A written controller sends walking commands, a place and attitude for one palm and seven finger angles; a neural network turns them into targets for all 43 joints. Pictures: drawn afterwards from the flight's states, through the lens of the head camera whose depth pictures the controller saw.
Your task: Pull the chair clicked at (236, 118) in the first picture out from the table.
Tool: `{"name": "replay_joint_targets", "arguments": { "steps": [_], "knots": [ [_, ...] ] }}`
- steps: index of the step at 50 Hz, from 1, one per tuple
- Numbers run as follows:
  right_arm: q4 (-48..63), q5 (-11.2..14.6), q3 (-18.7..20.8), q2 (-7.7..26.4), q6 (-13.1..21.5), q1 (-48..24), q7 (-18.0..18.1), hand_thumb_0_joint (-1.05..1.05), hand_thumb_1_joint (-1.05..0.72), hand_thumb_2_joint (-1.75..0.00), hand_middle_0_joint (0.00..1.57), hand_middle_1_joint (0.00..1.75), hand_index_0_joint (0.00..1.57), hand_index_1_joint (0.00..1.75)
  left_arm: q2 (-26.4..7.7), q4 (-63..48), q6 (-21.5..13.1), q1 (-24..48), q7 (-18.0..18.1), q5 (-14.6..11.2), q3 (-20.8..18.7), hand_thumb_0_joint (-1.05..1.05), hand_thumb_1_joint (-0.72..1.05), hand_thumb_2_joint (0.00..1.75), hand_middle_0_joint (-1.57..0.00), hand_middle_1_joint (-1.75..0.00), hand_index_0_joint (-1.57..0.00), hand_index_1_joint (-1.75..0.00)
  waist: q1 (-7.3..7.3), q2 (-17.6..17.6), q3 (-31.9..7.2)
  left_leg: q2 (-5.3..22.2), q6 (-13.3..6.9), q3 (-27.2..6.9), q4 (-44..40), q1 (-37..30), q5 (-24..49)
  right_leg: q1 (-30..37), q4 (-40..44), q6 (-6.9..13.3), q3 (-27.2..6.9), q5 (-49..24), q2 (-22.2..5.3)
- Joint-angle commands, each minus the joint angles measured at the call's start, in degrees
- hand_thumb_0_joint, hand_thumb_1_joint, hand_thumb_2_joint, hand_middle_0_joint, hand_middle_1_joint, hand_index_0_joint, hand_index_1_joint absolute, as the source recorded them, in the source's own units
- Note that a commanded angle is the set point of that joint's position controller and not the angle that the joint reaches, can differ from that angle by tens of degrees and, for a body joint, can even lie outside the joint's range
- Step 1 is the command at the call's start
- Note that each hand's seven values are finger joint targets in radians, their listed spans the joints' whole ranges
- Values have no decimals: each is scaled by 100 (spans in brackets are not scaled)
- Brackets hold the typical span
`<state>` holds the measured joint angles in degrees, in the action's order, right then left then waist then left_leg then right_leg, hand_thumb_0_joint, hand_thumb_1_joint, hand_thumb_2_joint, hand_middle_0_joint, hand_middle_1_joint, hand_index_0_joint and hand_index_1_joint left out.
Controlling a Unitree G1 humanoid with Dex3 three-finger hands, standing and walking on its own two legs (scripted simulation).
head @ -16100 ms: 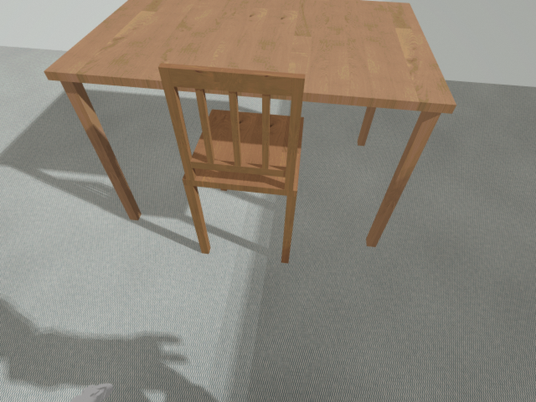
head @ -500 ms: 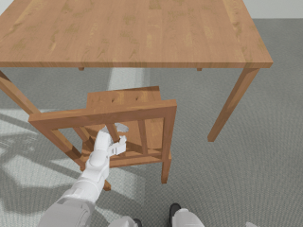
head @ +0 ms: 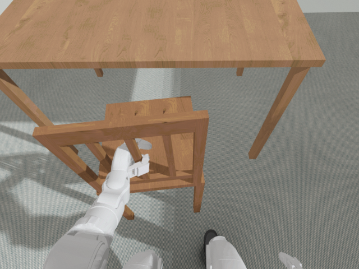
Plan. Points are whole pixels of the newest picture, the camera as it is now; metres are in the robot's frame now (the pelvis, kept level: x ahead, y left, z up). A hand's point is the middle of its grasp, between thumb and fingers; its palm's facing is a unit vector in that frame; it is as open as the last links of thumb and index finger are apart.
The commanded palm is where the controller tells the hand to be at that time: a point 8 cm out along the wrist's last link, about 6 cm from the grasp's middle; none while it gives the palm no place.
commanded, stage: step backward, pulling the chair out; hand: left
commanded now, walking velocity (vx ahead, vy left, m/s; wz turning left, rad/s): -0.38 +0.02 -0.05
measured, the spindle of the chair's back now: (138, 159) +0.38 +0.12 -0.07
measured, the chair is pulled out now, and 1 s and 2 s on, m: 0.21 0.26 0.37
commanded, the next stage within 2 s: none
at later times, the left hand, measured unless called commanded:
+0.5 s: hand (142, 168) +0.35 +0.10 -0.05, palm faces -0.09 -0.98 -0.17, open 5.2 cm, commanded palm +0.35 +0.15 -0.05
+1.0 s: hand (137, 184) +0.31 +0.11 -0.05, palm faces -0.11 -0.98 -0.16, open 5.2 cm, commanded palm +0.30 +0.16 -0.05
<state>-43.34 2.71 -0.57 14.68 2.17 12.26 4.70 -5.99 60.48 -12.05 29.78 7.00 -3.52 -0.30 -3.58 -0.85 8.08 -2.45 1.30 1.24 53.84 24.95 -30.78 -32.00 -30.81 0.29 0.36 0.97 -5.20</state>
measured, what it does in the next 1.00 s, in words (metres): steps on the spot: left foot, then right foot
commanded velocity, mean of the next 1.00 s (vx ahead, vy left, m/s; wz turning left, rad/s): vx -0.38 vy -0.03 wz -0.06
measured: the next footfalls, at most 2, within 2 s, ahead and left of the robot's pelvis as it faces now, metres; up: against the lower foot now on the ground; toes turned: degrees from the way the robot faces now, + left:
left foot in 0.08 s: -0.05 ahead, +0.16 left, +0.00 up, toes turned +2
right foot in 0.84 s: +0.07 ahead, -0.11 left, +0.00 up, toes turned -4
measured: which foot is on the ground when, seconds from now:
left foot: up 0.00-0.06, down 0.08-1.00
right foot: down 0.00-0.74, up 0.76-0.82, down 0.84-1.00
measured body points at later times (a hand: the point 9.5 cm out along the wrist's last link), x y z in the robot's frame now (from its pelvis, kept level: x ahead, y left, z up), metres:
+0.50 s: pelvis -0.02 +0.02 -0.01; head +0.06 -0.01 +0.43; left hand +0.35 +0.15 -0.04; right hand +0.05 -0.23 -0.15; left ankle -0.08 +0.16 -0.72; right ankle +0.13 -0.11 -0.72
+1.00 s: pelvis -0.06 +0.03 +0.01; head +0.03 +0.01 +0.45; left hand +0.31 +0.16 -0.04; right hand +0.01 -0.23 -0.13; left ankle -0.09 +0.16 -0.72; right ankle +0.03 -0.11 -0.72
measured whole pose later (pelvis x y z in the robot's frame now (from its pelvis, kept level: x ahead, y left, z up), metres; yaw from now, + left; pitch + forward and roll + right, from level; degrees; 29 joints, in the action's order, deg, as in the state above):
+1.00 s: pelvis -0.06 +0.03 +0.01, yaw -1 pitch +3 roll +1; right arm -42.9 1.3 0.6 12.6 -1.6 12.0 6.7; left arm -7.2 60.7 -11.3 32.3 5.3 -2.3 1.9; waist -3.1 -0.4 8.4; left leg 1.6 1.4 3.0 35.1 17.9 -20.4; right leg -28.3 -32.5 -0.7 1.3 7.2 -3.1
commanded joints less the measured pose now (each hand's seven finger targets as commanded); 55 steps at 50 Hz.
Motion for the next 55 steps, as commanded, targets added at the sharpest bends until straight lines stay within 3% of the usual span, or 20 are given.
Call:
{"name": "replay_joint_targets", "arguments": {
  "steps": [1, 3, 5, 6, 7, 11, 15, 21, 25, 27, 29, 33, 34, 37, 38, 40, 43, 45, 50, 55],
  "knots": [
    [338, -11, 167, 672, 222, 555, 105, 0, -90, -90, 20, 30, 20, 30, -1010, -923, -227, 1469, -58, 148, -33, 0, 90, 90, -50, -145, -50, -145, 126, -724, -2462, 120, -12, 92, -1888, -1059, 118, 1512, 1394, 232, -905, 1528, -1101],
    [414, -25, 206, 743, 233, 654, 171, 0, -90, -90, 20, 30, 20, 30, -874, -1209, -242, 1648, -138, 155, 130, 0, 90, 90, -50, -145, -50, -145, 65, -552, -2482, 365, -111, 79, -3030, -1029, 561, 1801, 910, 39, -657, 1325, -803],
    [658, -63, 341, 959, 184, 498, 275, 0, -90, -90, 20, 30, 20, 30, -727, -1448, -216, 1812, -159, 217, 167, 0, 90, 90, -50, -145, -50, -145, 135, 488, -2390, 1215, -404, -809, -3368, -584, 1571, 2076, -318, -116, -117, 249, -68],
    [754, -20, 371, 904, 128, 529, 284, 0, -90, -90, 20, 30, 20, 30, -580, -1647, -167, 1936, -195, 255, 239, 0, 90, 90, -50, -145, -50, -145, 137, 553, -2646, 1422, -390, -632, -3102, -724, 2682, 2205, -823, -126, 65, -398, 94],
    [884, -133, 331, 720, 86, 323, 264, 0, -90, -90, 20, 30, 20, 30, -513, -2169, -243, 2361, -241, 284, 368, 0, 90, 90, -50, -145, -50, -145, 119, 1209, -2680, 1469, -304, -400, -3065, -677, 3252, 2210, -1243, -96, 31, -567, -101],
    [871, -149, 441, 692, -106, 516, 197, 0, -90, -90, 20, 30, 20, 30, -419, -1927, -226, 2194, -218, 336, 327, 0, 90, 90, -50, -145, -50, -145, 6, 209, -2637, 1489, -31, -319, -2053, -869, 4927, 2293, -949, 140, -137, -2011, -188],
    [603, -128, 515, 710, -224, 770, 196, 0, -90, -90, 20, 30, 20, 30, -602, -1468, -254, 1990, -235, 305, 190, 0, 90, 90, -50, -145, -50, -145, -89, -624, -2943, 855, 209, -140, -1585, -789, 2157, 2418, -265, 542, -844, -3085, -936],
    [722, -195, 366, 632, -263, 412, 273, 0, -90, -90, 20, 30, 20, 30, -670, -1617, -308, 1926, -244, 351, 130, 0, 90, 90, -50, -145, -50, -145, 88, 958, -2498, 1417, -181, -307, -2778, -132, 2704, 2236, -1211, -29, -54, -845, -165],
    [672, -107, 423, 619, -302, 651, 251, 0, -90, -90, 20, 30, 20, 30, -829, -1582, -253, 1897, -213, 289, 32, 0, 90, 90, -50, -145, -50, -145, 83, -635, -2748, 794, 1, -45, -1780, -89, 893, 2407, -177, 287, -955, -1152, -839],
    [581, -70, 409, 570, -261, 769, 225, 0, -90, -90, 20, 30, 20, 30, -1016, -1406, -206, 1796, -202, 288, -76, 0, 90, 90, -50, -145, -50, -145, 115, -1300, -2823, 350, 43, 68, -1104, -519, -256, 2046, 937, 399, -1457, -51, -1234],
    [566, -61, 362, 584, -202, 653, 202, 0, -90, -90, 20, 30, 20, 30, -1028, -1380, -175, 1826, -179, 328, -81, 0, 90, 90, -50, -145, -50, -145, 182, -1317, -2863, 300, -20, -46, -716, -695, -280, 1958, 1408, 378, -1414, 937, -1288],
    [574, -30, 285, 681, -194, 634, 205, 0, -90, -90, 20, 30, 20, 30, -914, -1447, -124, 1672, -172, 305, -17, 0, 90, 90, -50, -145, -50, -145, 45, -999, -3111, 350, -68, 125, -2169, -1002, 275, 2293, 1167, 173, -735, 647, -1028],
    [647, -35, 272, 700, -225, 548, 216, 0, -90, -90, 20, 30, 20, 30, -848, -1575, -128, 1603, -184, 277, 65, 0, 90, 90, -50, -145, -50, -145, 32, -685, -3064, 447, -108, 94, -2656, -1061, 420, 2138, 1037, 69, -590, 893, -898],
    [1067, -108, 309, 849, -284, 172, 274, 0, -90, -90, 20, 30, 20, 30, -685, -1997, -137, 1337, -181, 272, 140, 0, 90, 90, -50, -145, -50, -145, 242, 1709, -2248, 1606, -594, -748, -3834, 520, 795, 2417, -1326, -113, 81, 1180, 47],
    [1144, -145, 262, 735, -284, 10, 283, 0, -90, -90, 20, 30, 20, 30, -657, -2133, -124, 1567, -175, 300, 150, 0, 90, 90, -50, -145, -50, -145, 269, 1689, -1903, 1811, -645, -789, -3729, 914, 1448, 2422, -1978, -70, 66, 1157, 141],
    [1034, -62, 361, 655, -314, 228, 308, 0, -90, -90, 20, 30, 20, 30, -748, -2297, -132, 2074, -162, 238, 60, 0, 90, 90, -50, -145, -50, -145, 164, 298, -2244, 1844, -535, -567, -2771, -154, 3363, 2276, -1475, -58, 8, 200, 153],
    [637, -127, 526, 753, -226, 744, 226, 0, -90, -90, 20, 30, 20, 30, -491, -1341, -207, 2129, -157, 273, 282, 0, 90, 90, -50, -145, -50, -145, -56, -832, -2541, 1043, 140, -88, -1583, -1125, 3395, 2262, -86, 371, -625, -3148, -663],
    [361, -181, 494, 771, -208, 816, 245, 0, -90, -90, 20, 30, 20, 30, -650, -1135, -323, 2212, -186, 297, 314, 0, 90, 90, -50, -145, -50, -145, -90, -311, -2647, 952, 215, -133, -1824, -980, 2367, 2504, -102, 504, -902, -3623, -954],
    [413, -180, 434, 746, -261, 513, 331, 0, -90, -90, 20, 30, 20, 30, -765, -1107, -336, 2106, -202, 236, 216, 0, 90, 90, -50, -145, -50, -145, -32, 775, -2972, 1378, -23, -285, -2593, -1423, 4202, 2206, -534, 2, -280, -2336, -371],
    [742, -117, 389, 659, -324, 290, 294, 0, -90, -90, 20, 30, 20, 30, -961, -1341, -294, 1532, -175, 180, -54, 0, 90, 90, -50, -145, -50, -145, 142, 282, -2856, 1289, -80, -174, -2568, -363, 2154, 2544, -482, 53, -486, -1020, -424]
  ]
}}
